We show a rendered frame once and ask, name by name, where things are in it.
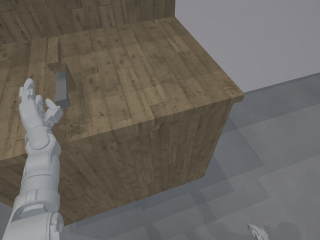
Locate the robot left upper arm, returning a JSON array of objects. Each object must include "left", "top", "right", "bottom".
[{"left": 4, "top": 211, "right": 67, "bottom": 240}]

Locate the tap lever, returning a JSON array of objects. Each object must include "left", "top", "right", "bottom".
[{"left": 55, "top": 71, "right": 71, "bottom": 109}]

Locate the left robot hand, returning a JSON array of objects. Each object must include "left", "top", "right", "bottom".
[{"left": 18, "top": 78, "right": 63, "bottom": 132}]

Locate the right robot hand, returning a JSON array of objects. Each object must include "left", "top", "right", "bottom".
[{"left": 247, "top": 223, "right": 269, "bottom": 240}]

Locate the counter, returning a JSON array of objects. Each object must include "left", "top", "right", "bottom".
[{"left": 0, "top": 0, "right": 245, "bottom": 226}]

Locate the robot left forearm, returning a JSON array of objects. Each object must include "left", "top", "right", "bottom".
[{"left": 2, "top": 126, "right": 61, "bottom": 240}]

